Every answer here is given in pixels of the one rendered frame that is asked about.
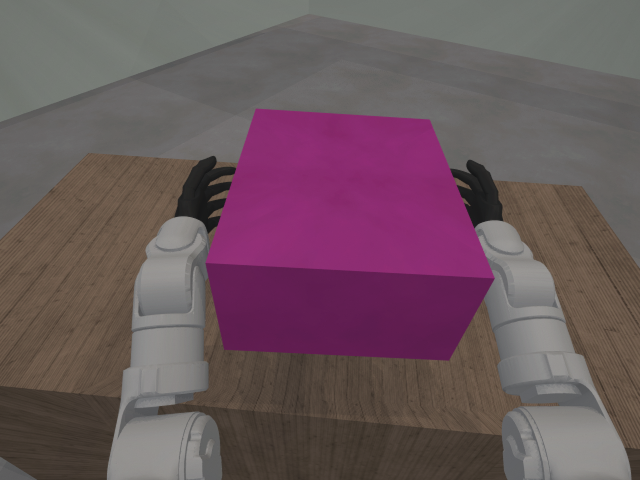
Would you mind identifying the robot right forearm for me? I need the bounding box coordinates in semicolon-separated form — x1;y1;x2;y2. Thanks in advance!
475;220;631;480

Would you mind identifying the robot right hand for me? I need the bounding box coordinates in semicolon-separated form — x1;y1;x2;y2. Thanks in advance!
450;160;504;229

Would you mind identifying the robot left hand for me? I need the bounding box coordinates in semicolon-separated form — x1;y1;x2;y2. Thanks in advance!
174;156;236;234

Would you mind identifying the pedestal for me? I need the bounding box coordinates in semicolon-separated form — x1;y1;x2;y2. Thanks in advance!
0;153;640;480

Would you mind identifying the robot left forearm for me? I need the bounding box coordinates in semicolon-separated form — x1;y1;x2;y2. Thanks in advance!
107;216;210;480

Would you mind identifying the robot left upper arm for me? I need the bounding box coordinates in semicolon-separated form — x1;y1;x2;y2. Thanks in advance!
109;412;222;480

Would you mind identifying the robot right upper arm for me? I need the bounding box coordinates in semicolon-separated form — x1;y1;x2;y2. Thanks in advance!
502;406;629;480

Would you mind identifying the carton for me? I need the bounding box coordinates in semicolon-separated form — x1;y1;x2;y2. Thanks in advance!
205;109;495;361

